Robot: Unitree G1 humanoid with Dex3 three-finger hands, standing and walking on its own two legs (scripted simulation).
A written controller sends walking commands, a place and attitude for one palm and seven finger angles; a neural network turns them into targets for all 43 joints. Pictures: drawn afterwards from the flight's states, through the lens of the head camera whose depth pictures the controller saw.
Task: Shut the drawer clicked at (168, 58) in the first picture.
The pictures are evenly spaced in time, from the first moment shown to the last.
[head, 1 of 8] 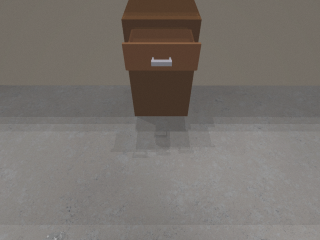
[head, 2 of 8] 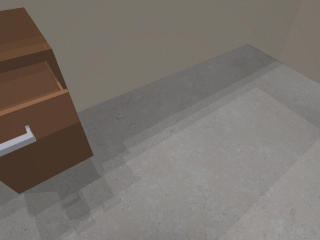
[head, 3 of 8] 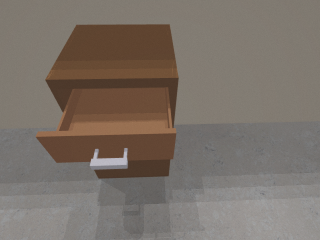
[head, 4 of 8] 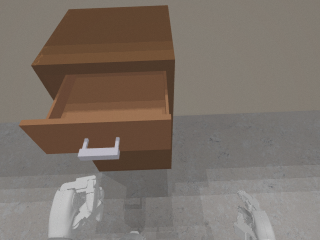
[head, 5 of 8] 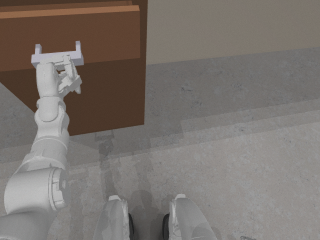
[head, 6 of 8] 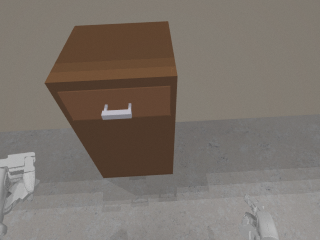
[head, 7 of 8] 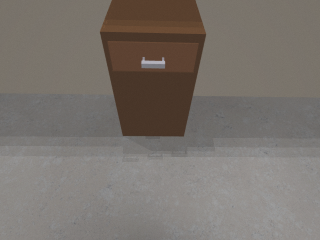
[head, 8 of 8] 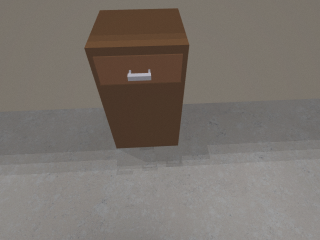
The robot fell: no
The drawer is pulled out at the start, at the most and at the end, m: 0.21 0.21 0.00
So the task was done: yes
